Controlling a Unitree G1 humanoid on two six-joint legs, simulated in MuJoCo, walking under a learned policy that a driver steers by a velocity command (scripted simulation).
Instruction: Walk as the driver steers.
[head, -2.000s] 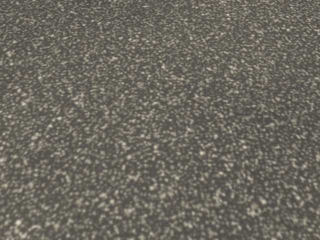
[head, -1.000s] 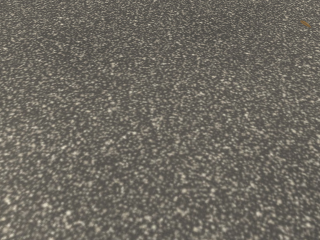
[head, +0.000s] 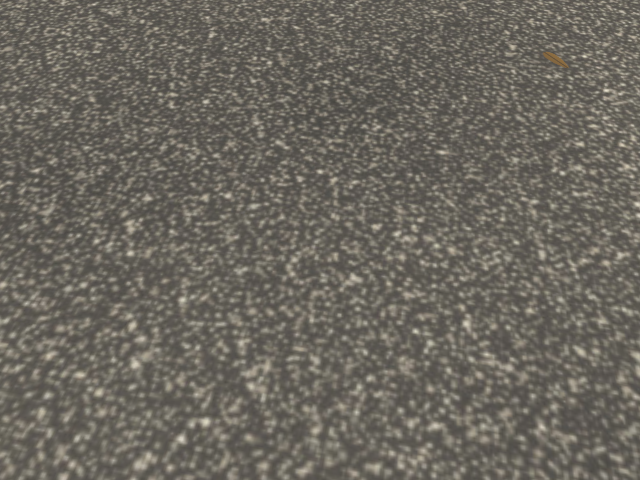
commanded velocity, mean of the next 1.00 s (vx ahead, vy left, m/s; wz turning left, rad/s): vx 0.23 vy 0.00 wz -0.25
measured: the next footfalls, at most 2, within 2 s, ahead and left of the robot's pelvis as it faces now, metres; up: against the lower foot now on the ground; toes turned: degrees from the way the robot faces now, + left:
right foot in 0.26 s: +0.28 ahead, -0.10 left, +0.00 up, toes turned -14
left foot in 0.74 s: +0.44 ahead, +0.03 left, +0.00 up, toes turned -12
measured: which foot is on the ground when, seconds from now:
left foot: down 0.00-0.26, up 0.28-0.72, down 0.74-1.00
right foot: up 0.00-0.24, down 0.26-1.00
